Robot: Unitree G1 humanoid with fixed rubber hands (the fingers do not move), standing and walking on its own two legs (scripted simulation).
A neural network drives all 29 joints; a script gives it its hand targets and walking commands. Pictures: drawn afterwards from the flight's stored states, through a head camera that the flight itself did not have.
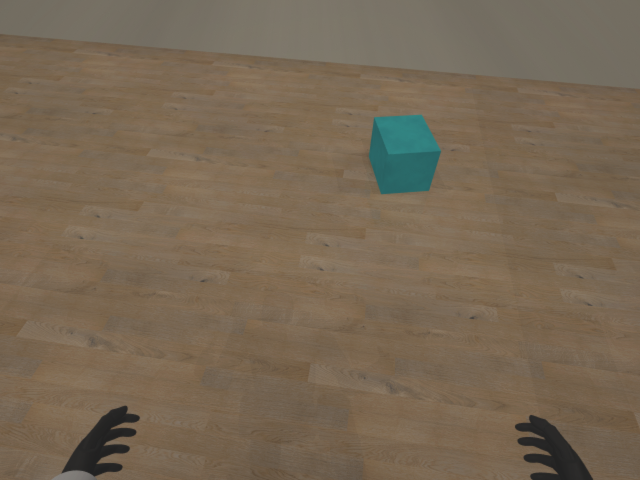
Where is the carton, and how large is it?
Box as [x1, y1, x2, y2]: [369, 115, 440, 193]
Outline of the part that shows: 421,115 374,117 369,158 381,193 428,190 440,150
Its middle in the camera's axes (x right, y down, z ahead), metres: +0.38 -0.40 +1.82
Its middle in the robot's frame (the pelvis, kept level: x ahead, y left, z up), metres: +1.55 -0.35 -0.64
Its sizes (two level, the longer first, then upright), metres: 0.284 0.230 0.227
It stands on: the floor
